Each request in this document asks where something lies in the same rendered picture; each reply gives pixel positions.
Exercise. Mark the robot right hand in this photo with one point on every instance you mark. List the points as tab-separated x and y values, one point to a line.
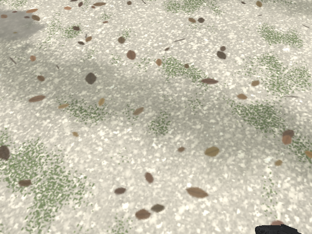
275	229

